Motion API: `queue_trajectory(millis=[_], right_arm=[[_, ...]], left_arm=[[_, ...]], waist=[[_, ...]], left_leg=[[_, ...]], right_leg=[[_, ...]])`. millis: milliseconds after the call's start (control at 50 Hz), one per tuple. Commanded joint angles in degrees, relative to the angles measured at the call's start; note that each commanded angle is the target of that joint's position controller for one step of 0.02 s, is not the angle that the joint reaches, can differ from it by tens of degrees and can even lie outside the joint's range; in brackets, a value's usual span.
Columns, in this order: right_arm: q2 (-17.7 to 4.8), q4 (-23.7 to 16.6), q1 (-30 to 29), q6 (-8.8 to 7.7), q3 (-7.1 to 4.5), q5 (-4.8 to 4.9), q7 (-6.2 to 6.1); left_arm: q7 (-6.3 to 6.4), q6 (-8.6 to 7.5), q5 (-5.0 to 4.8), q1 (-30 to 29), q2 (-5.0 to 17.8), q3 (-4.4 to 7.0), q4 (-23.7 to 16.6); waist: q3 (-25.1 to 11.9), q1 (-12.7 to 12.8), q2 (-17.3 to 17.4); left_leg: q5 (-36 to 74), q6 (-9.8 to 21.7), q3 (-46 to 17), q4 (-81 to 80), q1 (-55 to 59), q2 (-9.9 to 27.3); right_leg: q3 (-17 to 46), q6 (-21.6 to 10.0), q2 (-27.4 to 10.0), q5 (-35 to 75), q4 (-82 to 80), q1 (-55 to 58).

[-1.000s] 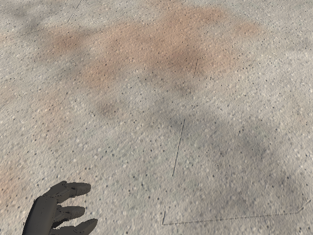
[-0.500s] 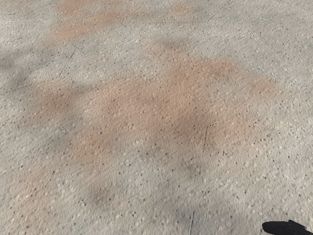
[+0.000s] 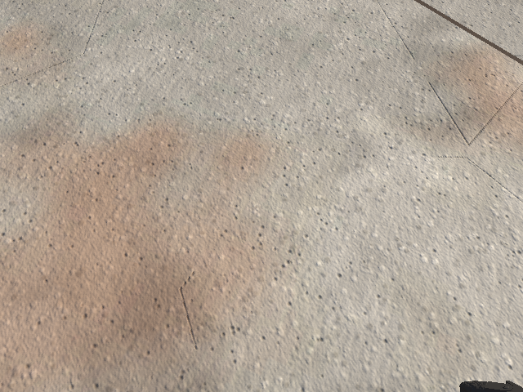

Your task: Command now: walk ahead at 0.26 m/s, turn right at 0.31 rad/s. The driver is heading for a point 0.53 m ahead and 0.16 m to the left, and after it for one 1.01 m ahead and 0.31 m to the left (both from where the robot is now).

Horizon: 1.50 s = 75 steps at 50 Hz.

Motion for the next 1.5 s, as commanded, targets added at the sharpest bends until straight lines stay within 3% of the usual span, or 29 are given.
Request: queue_trajectory(millis=[20,80,180,280,300,320,340,360,400,520,620,700,720,740,760,780,820,940,1020,1080,1100,1120,1140,1160,1220,1320,1400,1460,1500], right_arm=[[-6.0,0.1,10.1,0.94,-2.46,-0.7,-0.86],[-3.0,1.8,8.5,0.55,-1.56,0.06,0.49],[-7.6,-1.9,0.9,0.35,-3.4,1.39,3.0],[-8.2,-2.3,9.0,0.73,-4.94,0.66,4.96],[-11.7,-1.5,15.3,0.6,-6.39,0.43,4.37],[-17.0,-2.3,16.0,0.65,-7.48,-0.43,3.48],[-14.7,-3.4,16.1,1.31,-6.82,-2.2,2.85],[-12.6,-5.2,12.1,1.94,-6.5,-1.47,2.35],[-9.6,-6.9,7.3,3.93,-5.68,1.01,1.4],[-11.3,-8.1,5.6,6.94,-7.1,0.7,-0.68],[-12.2,-8.8,3.9,7.34,-7.33,1.43,-0.73],[-9.3,-11.4,-2.7,7.22,-6.06,1.97,0.16],[-6.6,-11.6,-2.2,7.05,-5.34,2.33,0.37],[-1.1,-11.4,1.2,6.62,-3.65,2.41,0.6],[-6.6,-14.2,-3.1,6.48,-4.66,-2.46,2.48],[-8.5,-14.0,-6.0,6.23,-5.1,-2.81,3.37],[-7.7,-10.2,-0.9,5.79,-4.72,-2.92,5.12],[-7.0,-9.7,-6.6,5.02,-3.0,-3.06,6.66],[-4.4,-10.6,-12.5,3.71,-1.72,-1.53,6.61],[-8.4,-5.1,4.9,2.08,-3.78,-2.09,3.33],[-12.7,-3.5,16.7,1.47,-5.19,-3.42,2.03],[-19.0,-2.2,23.8,1.48,-6.35,-4.61,1.31],[-16.3,-2.1,19.9,1.67,-5.89,-3.98,1.06],[-11.3,-1.8,15.2,1.67,-4.42,-3.8,1.23],[-5.4,0.5,11.9,1.21,-2.72,-2.53,1.36],[-4.1,5.0,12.7,-0.98,-2.6,-1.7,1.86],[-6.7,7.4,11.6,-1.48,-3.03,-1.59,1.37],[-12.7,8.2,13.2,-0.27,-4.46,-1.8,0.69],[-15.6,6.4,9.3,1.55,-5.3,-2.2,0.55]], left_arm=[[1.63,-1.81,0.25,-2.4,6.0,1.83,-3.0],[2.62,-0.86,0.92,-2.4,3.2,0.82,-0.6],[3.16,0.11,1.67,-2.1,4.9,1.45,2.0],[4.58,2.4,0.04,-4.8,5.1,2.22,0.8],[4.9,2.19,0.49,-4.8,5.3,2.4,-0.3],[4.11,1.74,2.71,-3.3,3.2,1.74,-2.4],[2.88,1.3,2.09,-1.9,3.2,1.11,-2.3],[2.17,1.28,0.69,-2.1,4.8,1.3,-1.5],[2.4,2.28,0.99,-7.4,3.4,1.12,-1.9],[3.08,2.15,0.06,-7.5,1.7,1.59,-0.2],[1.9,-0.22,-0.59,-6.5,3.5,2.42,0.4],[1.44,-2.82,-1.19,2.6,4.6,3.75,3.1],[1.78,-2.97,-1.34,8.3,6.9,4.81,4.8],[1.87,-3.13,0.01,10.0,9.4,4.77,4.2],[1.92,-2.01,5.62,5.1,13.7,4.86,2.4],[1.71,-1.51,5.43,2.0,9.6,4.18,1.6],[1.51,-1.71,3.39,3.7,7.7,3.14,2.5],[0.62,-2.83,1.4,12.5,7.9,2.91,6.7],[0.6,-1.88,1.87,16.1,10.1,3.66,8.6],[0.56,-2.33,1.05,14.8,9.2,3.45,9.6],[0.32,-3.26,0.28,11.9,7.7,2.97,7.8],[0.39,-3.93,-0.95,11.0,0.3,1.22,3.7],[0.9,-3.14,-0.28,8.6,4.1,1.84,3.6],[0.51,-2.52,0.47,5.6,4.7,2.18,3.5],[-1.46,-0.41,1.97,5.8,2.2,1.79,5.1],[-3.31,1.32,2.02,-3.7,0.2,0.55,-0.4],[-4.74,1.14,1.96,-10.5,-0.3,-1.06,-3.7],[-3.66,1.17,1.23,-3.1,3.0,-0.13,-1.7],[-1.98,1.05,1.35,20.5,8.9,2.81,5.0]], waist=[[-11.3,-2.8,2.5],[-14.6,-0.4,-1.3],[-8.9,3.1,-3.9],[-9.8,-1.3,-2.7],[-13.3,-4.1,3.1],[-16.7,-1.7,17.1],[-25.9,-2.1,19.2],[-25.2,-2.0,11.5],[-15.9,-0.9,-0.1],[-13.9,0.2,7.3],[-13.6,0.0,13.0],[-9.6,5.9,11.5],[-11.1,7.4,5.6],[-13.5,5.2,-6.8],[-5.6,4.6,-15.5],[-1.0,3.5,-9.0],[-3.1,1.8,-4.1],[-1.3,4.3,-7.6],[0.4,6.9,-10.7],[-7.9,-3.1,-5.4],[-16.8,-10.4,0.0],[-24.3,-11.5,16.4],[-20.4,-9.6,10.2],[-12.7,-6.9,6.4],[-3.9,-2.6,7.8],[1.7,0.9,7.6],[4.5,1.7,4.0],[-4.2,6.7,6.4],[-17.3,17.6,5.7]], left_leg=[[7.8,-0.3,6.4,-11.1,6.6,0.6],[26.8,1.0,7.4,-25.8,10.8,-0.5],[25.8,3.8,5.8,-34.5,3.1,-0.2],[17.2,8.3,9.8,-41.9,8.9,-4.0],[37.4,12.0,2.5,-45.6,20.5,-2.0],[61.0,21.7,-19.3,-48.2,34.0,9.8],[53.6,27.9,-34.3,-52.4,44.7,14.8],[42.7,25.2,-30.4,-52.1,43.0,13.5],[29.1,19.6,-21.7,-54.1,31.7,7.7],[19.9,15.5,-18.8,-55.8,25.5,0.7],[-13.1,15.1,-23.5,-60.4,17.6,-1.2],[-13.5,11.3,-22.3,-55.3,4.4,-4.1],[-14.1,8.1,-15.9,-44.0,-3.5,-7.8],[-10.5,7.3,-5.7,-25.5,-10.1,-12.6],[-2.6,7.0,-1.7,-17.4,-20.0,-11.0],[3.7,7.1,-2.9,-12.8,-20.0,-7.5],[10.9,6.1,-3.0,-10.6,-13.9,-8.3],[14.9,4.0,6.3,-23.7,-6.4,-4.8],[7.9,4.1,11.0,-40.9,10.4,-6.6],[10.3,6.6,9.7,-48.2,39.0,-7.9],[-0.6,8.7,-0.8,-49.2,55.5,3.2],[-24.4,11.6,-26.3,-57.6,65.7,20.3],[-26.1,13.4,-33.7,-60.2,55.5,21.6],[-18.4,12.7,-23.9,-59.0,49.3,18.3],[-1.0,10.5,-5.8,-64.2,37.9,11.3],[20.4,10.5,9.2,-68.7,35.1,11.2],[41.8,8.5,22.7,-70.7,29.5,8.0],[83.1,7.9,23.7,-54.5,37.4,9.4],[82.0,8.1,21.6,-22.8,29.9,10.1]], right_leg=[[9.5,-7.0,-16.1,45.0,-8.5,-0.3],[1.4,-2.2,-13.7,37.5,-8.7,4.2],[2.2,-1.3,-20.1,31.0,-7.5,13.9],[0.4,0.4,-21.1,40.1,7.2,16.8],[-2.7,4.3,-15.9,33.1,19.8,10.3],[-4.9,9.7,-3.3,-9.8,39.0,-6.8],[4.8,10.9,-0.2,-28.4,49.6,-16.2],[8.8,10.7,-4.1,-25.7,52.4,-17.2],[7.1,11.2,-7.0,-19.1,46.4,-18.5],[6.0,13.3,-5.8,-13.1,21.4,-10.4],[4.5,12.6,-5.9,-11.5,10.1,-0.2],[3.7,9.9,-9.1,-6.1,-5.8,18.3],[7.5,8.3,-15.8,-7.7,-9.6,28.7],[24.8,4.0,-28.6,-23.9,-12.0,32.7],[41.0,-0.5,-34.7,-46.6,-21.1,22.4],[39.0,-0.7,-34.5,-44.6,-21.3,16.8],[25.7,2.9,-27.1,-32.9,-19.7,14.4],[16.3,0.4,-21.8,-22.0,-22.9,13.4],[14.7,-0.5,-21.5,-12.9,-22.3,8.5],[10.2,0.6,-18.4,15.6,-1.8,2.5],[6.9,2.1,-14.3,8.0,16.1,-8.6],[2.0,3.5,-8.7,-22.3,34.8,-24.6],[4.5,2.6,-11.0,-17.1,42.5,-27.5],[3.9,2.5,-14.0,-12.3,43.7,-28.6],[1.9,4.6,-17.5,-8.2,41.3,-25.9],[1.0,4.9,-18.7,-1.1,39.4,-31.9],[-8.9,1.4,-16.1,6.2,20.8,-17.7],[-14.2,-2.1,-8.0,1.5,18.0,-2.8],[-9.5,-4.8,-4.3,-4.1,14.4,25.3]])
